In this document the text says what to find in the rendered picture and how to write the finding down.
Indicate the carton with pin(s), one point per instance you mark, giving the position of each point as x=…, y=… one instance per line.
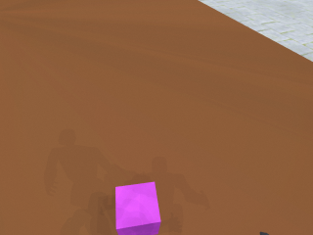
x=136, y=209

